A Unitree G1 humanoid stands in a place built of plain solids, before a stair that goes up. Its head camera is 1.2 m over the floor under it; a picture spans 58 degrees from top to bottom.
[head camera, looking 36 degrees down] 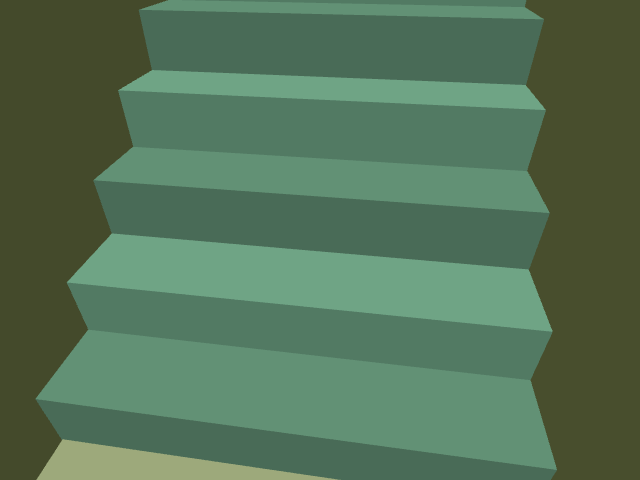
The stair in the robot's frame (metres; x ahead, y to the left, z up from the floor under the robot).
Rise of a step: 0.19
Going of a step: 0.24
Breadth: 1.30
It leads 8 degrees to the right of straight ahead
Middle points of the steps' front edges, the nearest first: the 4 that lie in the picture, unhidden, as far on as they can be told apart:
0.58 0.10 0.20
0.82 0.07 0.39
1.06 0.04 0.58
1.30 0.00 0.78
